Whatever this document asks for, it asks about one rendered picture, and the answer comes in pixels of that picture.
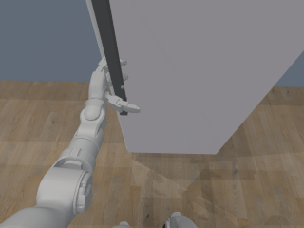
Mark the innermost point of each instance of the robot shin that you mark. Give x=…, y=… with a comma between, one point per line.
x=175, y=214
x=123, y=223

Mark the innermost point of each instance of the robot left upper arm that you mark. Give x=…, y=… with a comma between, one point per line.
x=64, y=193

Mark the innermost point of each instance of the handle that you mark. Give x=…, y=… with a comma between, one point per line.
x=103, y=15

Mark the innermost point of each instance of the fridge door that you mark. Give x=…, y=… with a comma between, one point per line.
x=198, y=68

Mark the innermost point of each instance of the robot right shin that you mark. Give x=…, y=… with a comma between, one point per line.
x=175, y=214

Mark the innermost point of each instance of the left robot forearm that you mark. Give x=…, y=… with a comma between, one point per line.
x=85, y=145

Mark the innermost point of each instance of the left robot hand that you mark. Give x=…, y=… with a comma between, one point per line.
x=100, y=82

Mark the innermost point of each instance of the robot left shin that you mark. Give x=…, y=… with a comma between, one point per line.
x=123, y=223

